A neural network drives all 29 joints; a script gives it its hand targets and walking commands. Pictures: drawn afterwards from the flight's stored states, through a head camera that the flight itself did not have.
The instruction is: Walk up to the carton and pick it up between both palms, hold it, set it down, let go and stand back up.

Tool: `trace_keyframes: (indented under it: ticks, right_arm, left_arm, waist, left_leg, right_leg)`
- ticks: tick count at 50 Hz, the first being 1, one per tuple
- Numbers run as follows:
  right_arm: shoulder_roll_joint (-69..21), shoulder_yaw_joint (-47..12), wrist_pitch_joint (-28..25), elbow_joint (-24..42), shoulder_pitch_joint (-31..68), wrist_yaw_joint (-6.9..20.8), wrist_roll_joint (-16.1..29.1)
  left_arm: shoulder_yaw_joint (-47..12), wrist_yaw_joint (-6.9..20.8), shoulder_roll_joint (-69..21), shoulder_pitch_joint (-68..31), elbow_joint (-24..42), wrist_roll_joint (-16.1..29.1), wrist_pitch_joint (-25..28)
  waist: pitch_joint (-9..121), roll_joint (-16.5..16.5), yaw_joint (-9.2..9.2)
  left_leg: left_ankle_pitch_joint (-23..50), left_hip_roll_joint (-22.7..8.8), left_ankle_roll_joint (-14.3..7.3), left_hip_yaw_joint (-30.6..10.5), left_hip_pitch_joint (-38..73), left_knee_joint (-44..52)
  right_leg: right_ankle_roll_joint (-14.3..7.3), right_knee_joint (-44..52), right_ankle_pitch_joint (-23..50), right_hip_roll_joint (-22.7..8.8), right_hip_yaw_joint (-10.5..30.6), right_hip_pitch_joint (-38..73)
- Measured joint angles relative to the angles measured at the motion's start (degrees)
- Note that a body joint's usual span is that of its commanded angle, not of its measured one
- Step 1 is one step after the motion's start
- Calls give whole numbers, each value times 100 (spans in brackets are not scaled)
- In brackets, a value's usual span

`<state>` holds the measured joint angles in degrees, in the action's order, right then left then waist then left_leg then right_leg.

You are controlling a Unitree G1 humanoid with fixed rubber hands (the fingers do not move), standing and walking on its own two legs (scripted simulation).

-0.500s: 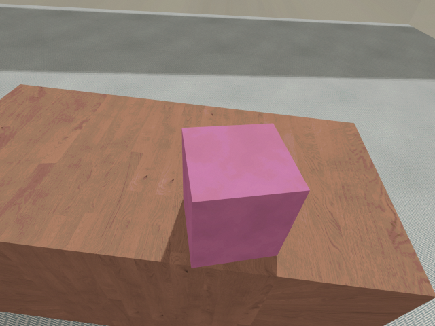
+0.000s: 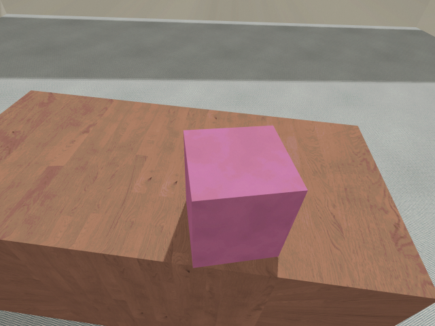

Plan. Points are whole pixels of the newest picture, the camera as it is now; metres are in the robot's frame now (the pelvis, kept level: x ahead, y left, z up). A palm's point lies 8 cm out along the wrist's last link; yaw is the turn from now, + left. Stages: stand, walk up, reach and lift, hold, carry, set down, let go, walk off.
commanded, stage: stand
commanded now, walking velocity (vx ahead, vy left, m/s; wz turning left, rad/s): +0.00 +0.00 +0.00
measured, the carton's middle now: (233, 196) +0.43 -0.01 -0.01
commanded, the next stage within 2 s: none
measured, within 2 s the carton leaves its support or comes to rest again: neither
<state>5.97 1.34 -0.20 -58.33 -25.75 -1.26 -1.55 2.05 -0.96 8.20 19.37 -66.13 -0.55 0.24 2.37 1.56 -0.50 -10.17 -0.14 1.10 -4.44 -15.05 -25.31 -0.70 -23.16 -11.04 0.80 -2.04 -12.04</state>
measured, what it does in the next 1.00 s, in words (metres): stands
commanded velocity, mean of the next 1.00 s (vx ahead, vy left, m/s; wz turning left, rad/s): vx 0.00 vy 0.00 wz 0.00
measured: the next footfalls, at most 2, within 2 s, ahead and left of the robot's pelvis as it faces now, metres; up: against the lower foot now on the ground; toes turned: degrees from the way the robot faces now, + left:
none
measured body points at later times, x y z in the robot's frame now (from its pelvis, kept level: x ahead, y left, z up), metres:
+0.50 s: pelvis +0.01 -0.01 +0.00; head +0.01 +0.01 +0.45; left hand -0.02 +0.20 -0.17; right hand -0.02 -0.21 -0.16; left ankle +0.04 +0.13 -0.74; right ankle +0.01 -0.11 -0.74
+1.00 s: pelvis +0.01 -0.01 +0.00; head +0.01 +0.01 +0.45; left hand -0.03 +0.20 -0.17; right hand -0.03 -0.20 -0.16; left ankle +0.04 +0.13 -0.74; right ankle +0.01 -0.11 -0.74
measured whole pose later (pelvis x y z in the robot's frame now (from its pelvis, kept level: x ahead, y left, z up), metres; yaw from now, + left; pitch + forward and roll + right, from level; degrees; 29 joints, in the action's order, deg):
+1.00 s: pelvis +0.01 -0.01 +0.00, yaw +1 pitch -2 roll -1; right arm 3.9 0.0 0.3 -66.2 -20.7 -2.5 -1.0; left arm 1.0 -2.3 6.6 18.9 -67.8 -0.4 0.2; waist -1.2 1.0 -0.2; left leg -11.4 0.1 1.6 -5.8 -12.4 -25.5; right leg -1.0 -23.6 -12.9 0.7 -2.9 -9.0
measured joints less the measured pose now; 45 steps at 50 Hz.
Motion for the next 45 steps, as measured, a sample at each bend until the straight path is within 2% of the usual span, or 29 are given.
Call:
trace_keyframes:
  ticks: [7,18,35,45]
  right_arm:
    - [-95,-22,-41,-183,115,-46,12]
    - [-120,-45,-31,-377,297,-89,22]
    - [-131,-91,7,-633,504,-116,63]
    - [-159,-108,39,-733,530,-121,56]
  left_arm:
    - [-27,-35,-60,-87,-75,6,-2]
    - [-48,-77,-76,-162,-143,12,12]
    - [-91,-111,-158,-123,-203,14,34]
    - [-106,-132,-185,-67,-180,20,14]
  waist:
    - [-63,36,42]
    - [-140,-68,20]
    - [-311,-43,0]
    - [-340,-51,51]
  left_leg:
    - [-30,13,11,-24,38,2]
    - [-129,-4,34,-91,103,-72]
    - [-139,6,44,-125,255,-22]
    - [-133,16,46,-133,261,-29]
  right_leg:
    - [-8,-45,-63,-10,-11,26]
    - [-26,-35,-137,16,-62,149]
    - [-35,-7,-177,6,-86,306]
    - [-31,-37,-187,-5,-89,307]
